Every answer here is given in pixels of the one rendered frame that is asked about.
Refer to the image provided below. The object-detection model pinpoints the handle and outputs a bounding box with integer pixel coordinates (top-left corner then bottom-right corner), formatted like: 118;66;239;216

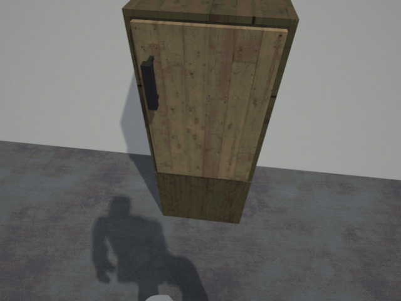
140;56;159;111

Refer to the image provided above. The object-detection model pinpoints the cupboard door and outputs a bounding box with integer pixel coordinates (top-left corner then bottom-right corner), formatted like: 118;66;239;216
130;19;288;181

